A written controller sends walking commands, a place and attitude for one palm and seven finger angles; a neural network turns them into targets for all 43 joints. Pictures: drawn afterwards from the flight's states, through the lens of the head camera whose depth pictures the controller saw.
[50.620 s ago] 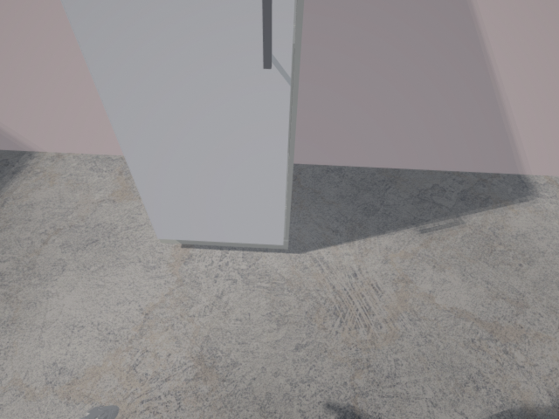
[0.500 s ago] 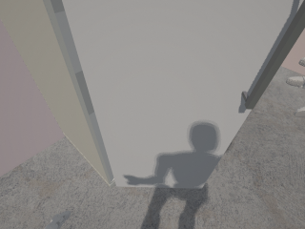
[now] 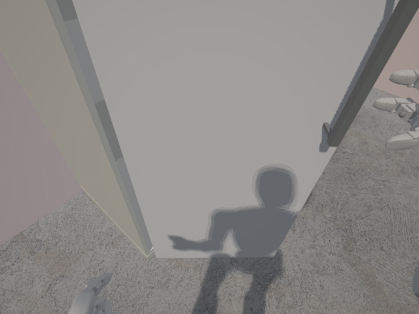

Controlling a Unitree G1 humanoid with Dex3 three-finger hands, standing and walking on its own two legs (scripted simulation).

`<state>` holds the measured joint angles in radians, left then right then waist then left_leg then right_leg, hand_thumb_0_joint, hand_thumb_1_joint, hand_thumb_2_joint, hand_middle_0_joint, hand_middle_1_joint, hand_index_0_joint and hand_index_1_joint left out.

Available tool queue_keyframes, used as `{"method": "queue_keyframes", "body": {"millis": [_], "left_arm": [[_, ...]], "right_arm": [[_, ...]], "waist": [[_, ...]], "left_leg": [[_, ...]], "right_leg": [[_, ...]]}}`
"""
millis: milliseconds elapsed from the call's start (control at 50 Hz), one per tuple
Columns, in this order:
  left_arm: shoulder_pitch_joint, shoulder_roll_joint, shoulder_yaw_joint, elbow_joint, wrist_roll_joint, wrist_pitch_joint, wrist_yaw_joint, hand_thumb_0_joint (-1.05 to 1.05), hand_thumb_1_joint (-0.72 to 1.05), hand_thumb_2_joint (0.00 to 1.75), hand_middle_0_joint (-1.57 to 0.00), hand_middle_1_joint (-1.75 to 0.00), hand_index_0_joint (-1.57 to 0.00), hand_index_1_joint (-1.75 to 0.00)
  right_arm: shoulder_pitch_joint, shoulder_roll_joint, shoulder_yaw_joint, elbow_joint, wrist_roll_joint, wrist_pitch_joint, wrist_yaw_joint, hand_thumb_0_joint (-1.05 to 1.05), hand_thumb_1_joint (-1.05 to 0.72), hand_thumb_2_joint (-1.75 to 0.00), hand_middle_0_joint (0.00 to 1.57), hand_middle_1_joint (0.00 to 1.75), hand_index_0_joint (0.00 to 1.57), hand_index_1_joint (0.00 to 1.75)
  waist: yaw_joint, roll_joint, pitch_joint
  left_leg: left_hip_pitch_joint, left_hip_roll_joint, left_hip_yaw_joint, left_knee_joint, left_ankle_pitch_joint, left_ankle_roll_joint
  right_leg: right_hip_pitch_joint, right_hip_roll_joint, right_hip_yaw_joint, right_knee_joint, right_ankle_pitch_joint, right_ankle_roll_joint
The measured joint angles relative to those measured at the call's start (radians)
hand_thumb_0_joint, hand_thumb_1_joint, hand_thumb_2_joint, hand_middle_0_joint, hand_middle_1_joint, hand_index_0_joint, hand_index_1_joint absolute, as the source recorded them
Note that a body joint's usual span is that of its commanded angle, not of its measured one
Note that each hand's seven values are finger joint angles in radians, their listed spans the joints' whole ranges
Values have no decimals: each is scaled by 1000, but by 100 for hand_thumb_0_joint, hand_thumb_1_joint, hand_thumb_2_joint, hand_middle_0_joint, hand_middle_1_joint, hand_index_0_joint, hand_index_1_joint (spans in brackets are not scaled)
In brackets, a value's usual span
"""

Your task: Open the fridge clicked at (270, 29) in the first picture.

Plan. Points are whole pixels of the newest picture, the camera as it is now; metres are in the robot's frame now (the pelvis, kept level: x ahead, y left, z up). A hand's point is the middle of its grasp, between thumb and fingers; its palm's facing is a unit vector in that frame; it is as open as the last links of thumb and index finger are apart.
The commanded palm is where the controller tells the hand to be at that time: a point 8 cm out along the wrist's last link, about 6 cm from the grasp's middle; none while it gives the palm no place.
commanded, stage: move the hooked fingers beside the handle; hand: right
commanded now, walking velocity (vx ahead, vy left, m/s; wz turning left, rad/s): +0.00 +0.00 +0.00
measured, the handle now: (360, 76) +0.48 -0.21 +0.25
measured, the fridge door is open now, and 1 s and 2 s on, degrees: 47 47 47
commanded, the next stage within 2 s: feel for the door with the fingertips in 0.20 s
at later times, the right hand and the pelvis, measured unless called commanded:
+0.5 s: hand (385, 115) +0.41 -0.24 +0.23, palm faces -0.08 +1.00 -0.06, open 14.0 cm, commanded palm +0.38 -0.29 +0.23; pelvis +0.00 +0.01 +0.00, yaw +1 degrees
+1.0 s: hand (383, 113) +0.40 -0.23 +0.23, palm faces -0.03 +1.00 -0.04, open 14.0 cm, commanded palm +0.37 -0.28 +0.23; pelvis +0.00 +0.02 +0.00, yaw +1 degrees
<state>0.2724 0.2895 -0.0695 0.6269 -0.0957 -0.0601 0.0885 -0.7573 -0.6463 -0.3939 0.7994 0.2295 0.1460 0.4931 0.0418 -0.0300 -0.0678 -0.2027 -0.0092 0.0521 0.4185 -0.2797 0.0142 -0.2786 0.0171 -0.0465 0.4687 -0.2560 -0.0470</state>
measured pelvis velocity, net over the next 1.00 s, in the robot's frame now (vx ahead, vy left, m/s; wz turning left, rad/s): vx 0.00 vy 0.02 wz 0.01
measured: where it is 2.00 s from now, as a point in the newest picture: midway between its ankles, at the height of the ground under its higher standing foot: outside the picture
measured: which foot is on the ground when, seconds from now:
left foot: down 0.00-1.00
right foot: down 0.00-1.00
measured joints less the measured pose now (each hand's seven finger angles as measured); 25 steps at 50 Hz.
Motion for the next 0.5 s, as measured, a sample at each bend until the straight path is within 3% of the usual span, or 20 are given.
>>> {"method": "queue_keyframes", "body": {"millis": [80, 220, 360, 500], "left_arm": [[15, 9, 8, -1, 2, 5, -1, 1, 90, 90, -21, -30, -20, -30], [57, 22, 17, 19, 2, 11, 1, 1, 90, 90, -20, -30, -20, -30], [64, 31, 26, 11, -1, 16, -4, 1, 90, 90, -20, -30, -20, -30], [53, 27, 30, 14, -2, 11, -7, 1, 90, 90, -20, -30, -20, -30]], "right_arm": [[0, -17, -4, 22, -22, -2, -8, -1, 50, -30, 31, 120, 31, 120], [37, -3, -27, -25, 5, -46, 14, -1, 50, -30, 30, 120, 31, 120], [44, -30, -35, -1, -14, -11, 4, -1, 50, -30, 30, 120, 31, 120], [94, 40, 2, -117, 22, -22, 5, -1, 50, -30, 30, 120, 30, 120]], "waist": [[10, -5, 6], [15, -3, 3], [23, -10, 1], [3, -14, -1]], "left_leg": [[-10, -2, -3, 0, 3, 2], [5, -6, -8, -5, -1, 5], [-3, -12, -13, 1, -3, 9], [14, -11, -9, 1, -7, 11]], "right_leg": [[-8, -2, -3, -1, 2, 1], [10, -6, -7, -8, -2, 5], [5, -12, -11, -4, -6, 9], [22, -11, -6, -6, -6, 11]]}}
